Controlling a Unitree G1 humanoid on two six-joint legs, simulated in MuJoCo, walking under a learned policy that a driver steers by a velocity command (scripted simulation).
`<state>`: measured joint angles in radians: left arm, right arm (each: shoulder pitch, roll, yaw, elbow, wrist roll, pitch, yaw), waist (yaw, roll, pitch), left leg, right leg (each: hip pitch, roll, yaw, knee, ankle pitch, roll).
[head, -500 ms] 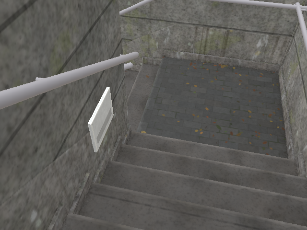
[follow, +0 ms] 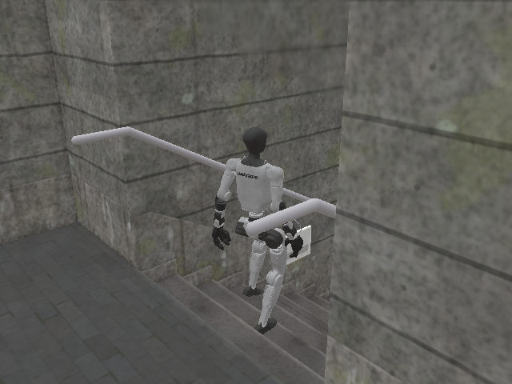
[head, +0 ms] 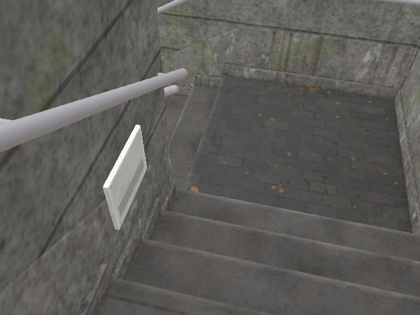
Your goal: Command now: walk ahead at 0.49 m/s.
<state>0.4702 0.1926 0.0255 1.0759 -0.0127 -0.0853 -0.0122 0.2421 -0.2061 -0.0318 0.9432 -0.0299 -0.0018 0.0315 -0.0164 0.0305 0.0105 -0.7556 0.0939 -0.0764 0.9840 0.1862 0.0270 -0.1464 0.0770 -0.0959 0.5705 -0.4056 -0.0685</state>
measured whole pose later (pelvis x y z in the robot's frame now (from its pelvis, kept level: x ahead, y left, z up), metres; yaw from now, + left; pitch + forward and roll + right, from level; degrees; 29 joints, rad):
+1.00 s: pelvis +0.55 +0.00 -0.33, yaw -26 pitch +1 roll -2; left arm 0.38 0.24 0.06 1.08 0.07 -0.08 -0.08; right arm 0.39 -0.20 -0.01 0.97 -0.08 -0.10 0.05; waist -0.01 0.02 -0.01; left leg -0.67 0.14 -0.04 1.54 -0.48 0.00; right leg -0.28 0.08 -0.08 0.59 -0.33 -0.09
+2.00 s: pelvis +0.90 -0.12 -0.50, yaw -61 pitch +2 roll +0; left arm 0.37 0.26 0.07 0.73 0.05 -0.09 -0.06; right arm 0.11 -0.30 -0.04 0.67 -0.07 -0.11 0.04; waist 0.06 0.02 -0.03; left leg -0.60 0.08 -0.13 0.94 -0.04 -0.03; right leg -0.41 0.07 0.01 0.65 -0.27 -0.08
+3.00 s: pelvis +0.95 -0.18 -0.54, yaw -39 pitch +1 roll +1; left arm 0.48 0.24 -0.04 0.92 0.12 -0.13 -0.01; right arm 0.19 -0.27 -0.03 0.66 -0.08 -0.02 0.11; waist 0.10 0.01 0.03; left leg -0.65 0.06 -0.06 0.82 0.22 0.01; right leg -0.37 -0.15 -0.27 0.97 -0.62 -0.04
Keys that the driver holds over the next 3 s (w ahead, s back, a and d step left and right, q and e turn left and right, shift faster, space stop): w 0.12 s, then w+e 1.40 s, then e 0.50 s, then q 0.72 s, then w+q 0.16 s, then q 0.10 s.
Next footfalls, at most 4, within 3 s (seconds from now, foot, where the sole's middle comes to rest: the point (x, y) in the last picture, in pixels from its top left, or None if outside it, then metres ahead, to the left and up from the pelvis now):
0.24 left None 0.29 0.18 -0.92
0.84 right None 0.54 -0.09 -1.09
1.26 left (201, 279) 0.89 0.04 -1.26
1.74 right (262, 285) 0.86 -0.24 -1.26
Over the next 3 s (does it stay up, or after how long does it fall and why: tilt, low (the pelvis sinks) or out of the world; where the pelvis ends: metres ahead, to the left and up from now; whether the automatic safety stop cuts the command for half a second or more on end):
stays up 0.95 -0.18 -0.54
